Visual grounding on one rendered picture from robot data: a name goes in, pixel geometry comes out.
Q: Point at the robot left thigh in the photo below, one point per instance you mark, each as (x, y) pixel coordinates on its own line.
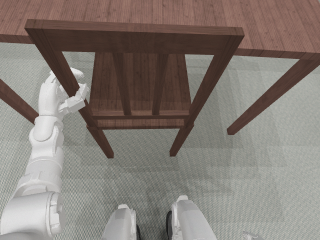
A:
(121, 224)

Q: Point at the left robot upper arm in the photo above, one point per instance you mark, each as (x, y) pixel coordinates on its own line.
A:
(38, 216)

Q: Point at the table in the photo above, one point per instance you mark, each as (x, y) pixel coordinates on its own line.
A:
(288, 29)

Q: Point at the robot left hand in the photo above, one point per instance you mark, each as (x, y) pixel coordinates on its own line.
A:
(51, 96)

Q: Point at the robot right shin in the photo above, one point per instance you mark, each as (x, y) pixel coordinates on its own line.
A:
(177, 232)

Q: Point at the chair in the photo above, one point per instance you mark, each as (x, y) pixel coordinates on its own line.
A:
(139, 78)

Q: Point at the robot right hand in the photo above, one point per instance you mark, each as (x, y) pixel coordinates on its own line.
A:
(251, 236)

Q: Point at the left robot forearm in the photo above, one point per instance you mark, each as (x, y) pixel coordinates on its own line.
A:
(45, 165)

